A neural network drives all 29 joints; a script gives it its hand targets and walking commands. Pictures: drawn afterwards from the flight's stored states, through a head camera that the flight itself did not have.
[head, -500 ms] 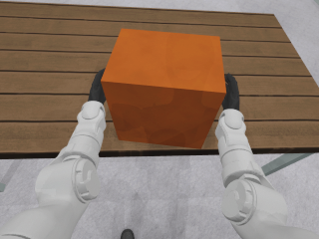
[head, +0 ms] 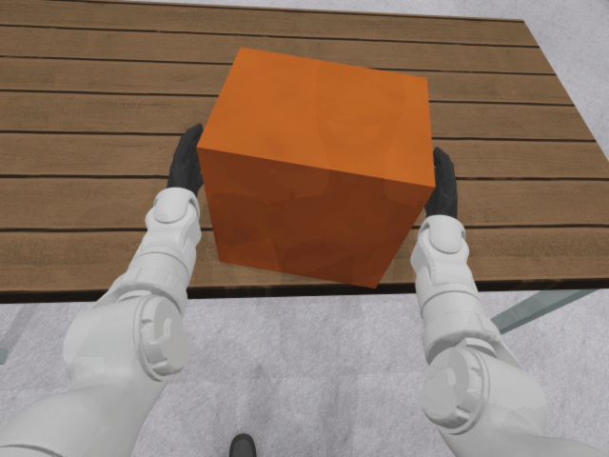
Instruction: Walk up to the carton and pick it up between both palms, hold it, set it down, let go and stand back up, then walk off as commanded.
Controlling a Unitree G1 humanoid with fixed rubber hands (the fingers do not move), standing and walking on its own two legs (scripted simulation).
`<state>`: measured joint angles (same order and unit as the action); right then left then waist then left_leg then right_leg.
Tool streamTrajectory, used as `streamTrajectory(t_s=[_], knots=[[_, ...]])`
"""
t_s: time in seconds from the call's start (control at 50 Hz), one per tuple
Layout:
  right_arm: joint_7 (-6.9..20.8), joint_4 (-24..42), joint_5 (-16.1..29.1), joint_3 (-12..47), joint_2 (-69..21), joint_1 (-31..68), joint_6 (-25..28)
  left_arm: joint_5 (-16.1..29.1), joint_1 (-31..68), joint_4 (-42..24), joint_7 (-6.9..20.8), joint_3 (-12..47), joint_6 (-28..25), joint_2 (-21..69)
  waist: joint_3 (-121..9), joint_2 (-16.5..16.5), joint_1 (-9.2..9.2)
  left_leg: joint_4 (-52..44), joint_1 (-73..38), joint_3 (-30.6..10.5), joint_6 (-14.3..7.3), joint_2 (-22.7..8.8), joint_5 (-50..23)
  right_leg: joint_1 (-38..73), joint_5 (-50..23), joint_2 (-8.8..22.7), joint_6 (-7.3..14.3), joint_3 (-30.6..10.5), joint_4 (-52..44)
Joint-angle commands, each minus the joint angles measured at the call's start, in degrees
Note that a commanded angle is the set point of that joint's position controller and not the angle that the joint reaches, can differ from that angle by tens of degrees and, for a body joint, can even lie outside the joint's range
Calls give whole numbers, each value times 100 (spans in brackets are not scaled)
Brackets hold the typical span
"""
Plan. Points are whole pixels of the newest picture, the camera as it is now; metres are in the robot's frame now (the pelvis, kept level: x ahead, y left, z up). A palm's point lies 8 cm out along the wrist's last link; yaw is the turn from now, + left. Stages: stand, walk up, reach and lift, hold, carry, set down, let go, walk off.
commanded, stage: set down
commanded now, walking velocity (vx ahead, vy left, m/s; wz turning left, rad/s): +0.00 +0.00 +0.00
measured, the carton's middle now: (313, 178) +0.48 -0.02 +0.02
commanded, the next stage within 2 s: none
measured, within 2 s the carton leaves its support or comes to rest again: neither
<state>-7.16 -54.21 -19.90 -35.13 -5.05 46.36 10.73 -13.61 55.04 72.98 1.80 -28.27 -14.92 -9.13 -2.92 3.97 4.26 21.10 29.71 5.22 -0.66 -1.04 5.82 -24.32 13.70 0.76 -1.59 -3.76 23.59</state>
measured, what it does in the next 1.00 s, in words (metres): stands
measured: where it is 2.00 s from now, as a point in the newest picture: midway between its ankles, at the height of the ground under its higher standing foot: outside the picture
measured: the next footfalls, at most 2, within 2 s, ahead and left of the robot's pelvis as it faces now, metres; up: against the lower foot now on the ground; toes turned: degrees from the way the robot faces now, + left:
none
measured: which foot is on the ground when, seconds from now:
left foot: down 0.00-1.00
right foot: down 0.00-1.00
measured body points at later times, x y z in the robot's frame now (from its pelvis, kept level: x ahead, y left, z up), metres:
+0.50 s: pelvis +0.00 +0.01 -0.01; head +0.10 +0.03 +0.43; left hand +0.48 +0.17 +0.03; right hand +0.42 -0.19 +0.03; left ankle +0.03 +0.11 -0.74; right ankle -0.04 -0.14 -0.74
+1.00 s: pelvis -0.03 +0.01 -0.01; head +0.05 +0.03 +0.44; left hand +0.39 +0.21 -0.01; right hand +0.38 -0.18 +0.03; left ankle +0.03 +0.11 -0.74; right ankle -0.04 -0.14 -0.74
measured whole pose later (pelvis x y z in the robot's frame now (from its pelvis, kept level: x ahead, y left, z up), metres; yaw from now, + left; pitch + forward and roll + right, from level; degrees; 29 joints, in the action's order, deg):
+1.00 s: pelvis -0.03 +0.01 -0.01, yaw -1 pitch +19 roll -2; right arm -9.2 -64.4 9.5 -8.3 5.5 41.8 14.8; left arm 12.7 42.6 75.2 2.3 -2.5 -18.3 -15.7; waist -10.9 -0.1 2.5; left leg 25.9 39.5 5.1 -0.7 -2.9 5.3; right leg -32.1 10.4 -0.8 -2.2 -3.8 23.6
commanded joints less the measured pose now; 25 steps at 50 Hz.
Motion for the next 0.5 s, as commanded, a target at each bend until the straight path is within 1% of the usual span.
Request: streamTrajectory(t_s=[0.0,0.02,0.04,0.06,0.08,0.1,0.12,0.14,0.16,0.18,0.2,0.22,0.24,0.26,0.28,0.3,0.32,0.36,0.4,0.42,0.44,0.46,0.48], knots=[[114,-140,580,1284,267,2250,243,497,3088,-69,1,1102,-272,-910,-4283,-774,-183,822,-2585,-10,178,-99,-1888,147,-2610,-85,-86,592,28],[74,-250,774,1434,266,2242,228,597,3133,-72,-35,1210,-261,-924,-4336,-859,-178,874,-2601,-19,188,-89,-1964,123,-2683,-101,-68,542,41],[26,-392,956,1537,479,2255,205,706,3138,-45,-56,1274,-232,-1132,-4409,-863,-172,942,-2579,-35,201,-90,-2020,86,-2767,-111,-64,499,58],[-12,-507,1167,1686,619,2233,175,828,3126,-28,-99,1352,-227,-1274,-4524,-951,-209,997,-2494,-36,183,-60,-2044,103,-2841,-128,-59,471,124],[-65,-558,1312,1677,736,2276,177,950,3172,-52,-132,1515,-243,-1297,-4651,-1054,-113,1010,-2543,-104,218,-65,-2086,39,-2891,-170,-44,495,149],[-89,-600,1503,1787,907,2380,172,1105,3238,-3,-173,1602,-252,-1407,-4802,-1071,-142,1066,-2562,-146,241,-85,-2166,-43,-2844,-193,-28,498,189],[-130,-609,1704,1891,1043,2466,177,1321,3275,5,-210,1821,-278,-1418,-4840,-1121,-86,1140,-2561,-181,260,-83,-2179,-162,-2782,-240,-19,497,194],[-155,-562,1876,2027,1093,2465,183,1435,3159,137,-221,1857,-271,-1496,-4863,-1020,-141,1187,-2397,-162,238,-65,-2208,-70,-2936,-236,-4,471,250],[-169,-524,1988,2074,1062,2607,207,1547,3232,179,-215,2041,-315,-1456,-4949,-1089,-73,1233,-2266,-182,239,-54,-2119,-95,-2914,-229,-3,478,320],[-201,-445,2141,2139,1319,2649,266,1725,3184,265,-228,2132,-344,-1622,-5188,-1018,-68,1308,-2230,-202,269,-67,-2246,-78,-3114,-243,-11,490,406],[-203,-417,2291,2238,1335,2723,283,1806,3218,314,-234,2194,-364,-1599,-5243,-1082,-122,1352,-2163,-225,259,-62,-2259,-130,-3090,-255,11,480,447],[-210,-342,2392,2258,1669,2786,309,1903,3307,334,-250,2280,-382,-1777,-5481,-1051,-82,1413,-2251,-252,314,-97,-2392,-203,-3123,-285,15,488,491],[-211,-381,2458,2275,1748,2784,326,2002,3300,336,-264,2362,-395,-1784,-5433,-1090,-55,1460,-2325,-288,312,-108,-2493,-352,-3045,-318,24,523,528],[-201,-342,2504,2329,1753,2834,334,2055,3313,323,-248,2423,-421,-1776,-5529,-970,-59,1521,-2391,-295,341,-129,-2576,-415,-2968,-334,28,542,515],[-211,-421,2564,2404,1779,2831,339,2120,3251,318,-229,2492,-435,-1716,-5509,-1006,-39,1543,-2441,-323,366,-143,-2670,-446,-3030,-344,34,560,516],[-229,-385,2648,2435,1915,2697,382,2162,3247,301,-227,2439,-415,-1841,-5519,-979,-2,1545,-2408,-282,347,-113,-2704,-352,-3152,-373,21,562,522],[-236,-420,2689,2478,1994,2725,393,2161,3190,391,-205,2436,-403,-1888,-5472,-964,-49,1549,-2399,-298,357,-105,-2673,-329,-3158,-377,-3,566,541],[-253,-422,2812,2534,2131,2692,393,2183,3177,340,-184,2369,-368,-2034,-5431,-892,-32,1510,-2350,-281,357,-73,-2596,-204,-3308,-367,-29,542,545],[-242,-504,2932,2636,2171,2632,439,2199,3101,303,-156,2375,-364,-2046,-5348,-953,-56,1509,-2327,-291,371,-49,-2636,-189,-3322,-386,-61,558,570],[-224,-489,2981,2687,2147,2633,458,2225,3041,377,-139,2415,-374,-2033,-5343,-915,-99,1508,-2299,-297,369,-48,-2626,-211,-3332,-389,-62,547,589],[-237,-490,3074,2764,2185,2472,484,2275,2934,282,-113,2423,-370,-2020,-5339,-890,-59,1493,-2358,-306,370,-42,-2683,-168,-3374,-401,-66,556,576],[-243,-285,3212,3125,1966,1906,617,2140,2286,-36,-49,2247,-302,-1990,-5384,-929,-297,1555,-2645,-258,381,7,-3165,115,-3854,-377,-110,509,544],[-232,-442,3255,3115,2073,2069,621,2131,2483,93,-16,2207,-298,-2023,-5280,-892,-292,1518,-2525,-297,384,1,-3151,39,-3822,-375,-149,535,580]])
